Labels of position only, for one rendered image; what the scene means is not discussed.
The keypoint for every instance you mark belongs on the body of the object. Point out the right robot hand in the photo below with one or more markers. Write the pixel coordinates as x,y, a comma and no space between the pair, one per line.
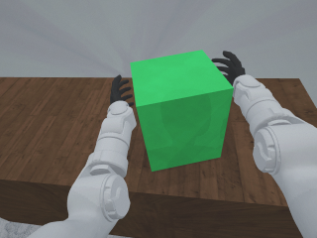
233,66

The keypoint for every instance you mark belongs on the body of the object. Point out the robot right upper arm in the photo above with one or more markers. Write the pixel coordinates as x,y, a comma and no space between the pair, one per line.
289,154

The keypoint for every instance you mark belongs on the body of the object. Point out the left robot hand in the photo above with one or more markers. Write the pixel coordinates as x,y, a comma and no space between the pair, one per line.
116,93

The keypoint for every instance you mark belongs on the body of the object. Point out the robot right forearm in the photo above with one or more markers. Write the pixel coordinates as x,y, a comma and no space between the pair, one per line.
258,105

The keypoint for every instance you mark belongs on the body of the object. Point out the robot left upper arm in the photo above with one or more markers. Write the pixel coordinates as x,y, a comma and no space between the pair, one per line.
94,205

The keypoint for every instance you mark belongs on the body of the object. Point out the robot left forearm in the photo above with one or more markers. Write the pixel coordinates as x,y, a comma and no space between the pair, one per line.
113,143

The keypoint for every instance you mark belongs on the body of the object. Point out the carton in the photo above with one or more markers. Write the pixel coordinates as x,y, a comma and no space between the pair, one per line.
183,103

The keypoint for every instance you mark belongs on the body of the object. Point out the pedestal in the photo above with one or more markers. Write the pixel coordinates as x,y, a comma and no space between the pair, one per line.
50,125

